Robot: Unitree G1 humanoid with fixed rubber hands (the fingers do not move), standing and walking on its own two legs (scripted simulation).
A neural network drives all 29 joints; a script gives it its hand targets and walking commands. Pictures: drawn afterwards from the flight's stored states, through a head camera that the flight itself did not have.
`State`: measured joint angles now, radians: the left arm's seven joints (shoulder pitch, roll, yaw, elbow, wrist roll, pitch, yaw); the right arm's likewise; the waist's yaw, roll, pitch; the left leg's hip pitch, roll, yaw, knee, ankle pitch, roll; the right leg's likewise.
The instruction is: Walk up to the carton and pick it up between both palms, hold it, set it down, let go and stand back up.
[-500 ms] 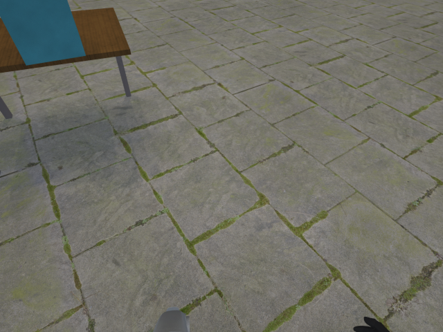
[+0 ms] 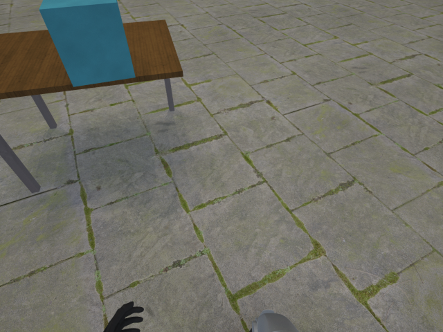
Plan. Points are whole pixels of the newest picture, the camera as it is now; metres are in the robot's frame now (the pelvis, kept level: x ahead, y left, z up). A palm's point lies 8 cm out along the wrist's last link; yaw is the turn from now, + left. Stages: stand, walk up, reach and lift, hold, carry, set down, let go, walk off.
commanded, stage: walk up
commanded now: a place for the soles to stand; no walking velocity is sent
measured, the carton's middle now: (93, 35) +1.28 +0.45 +0.04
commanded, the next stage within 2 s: none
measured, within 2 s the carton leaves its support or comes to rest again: neither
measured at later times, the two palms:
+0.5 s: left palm out of the picture +0.12 +0.37 -0.18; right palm (249, 222) +0.39 -0.09 -0.10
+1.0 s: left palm (37, 213) +0.49 +0.46 -0.12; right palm (216, 212) +0.46 -0.01 -0.15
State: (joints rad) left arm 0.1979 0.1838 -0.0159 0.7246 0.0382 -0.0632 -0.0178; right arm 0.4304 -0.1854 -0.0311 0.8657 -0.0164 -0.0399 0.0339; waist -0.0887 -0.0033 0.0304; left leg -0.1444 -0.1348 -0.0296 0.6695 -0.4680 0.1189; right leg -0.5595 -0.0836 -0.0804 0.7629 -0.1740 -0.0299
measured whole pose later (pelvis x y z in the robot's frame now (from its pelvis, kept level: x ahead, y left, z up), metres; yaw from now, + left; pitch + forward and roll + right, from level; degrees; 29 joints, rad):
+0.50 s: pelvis +0.21 +0.13 -0.03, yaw +18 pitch -4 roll -2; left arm 0.42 0.28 0.06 0.89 0.06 0.00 -0.01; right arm 0.25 -0.23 -0.05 0.74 -0.02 -0.04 0.05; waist 0.02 -0.07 0.05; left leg -0.51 0.05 0.03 0.92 -0.33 0.02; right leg -0.17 -0.25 -0.15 0.93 -0.57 0.00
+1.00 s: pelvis +0.43 +0.22 -0.01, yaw +16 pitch -2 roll -2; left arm 0.21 0.17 0.00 0.80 0.06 -0.05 -0.03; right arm 0.48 -0.21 -0.01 0.87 -0.03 -0.06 0.00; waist -0.06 0.06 0.05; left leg -0.10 0.01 0.07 0.80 -0.60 0.06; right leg -0.50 -0.04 -0.13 0.71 -0.19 -0.04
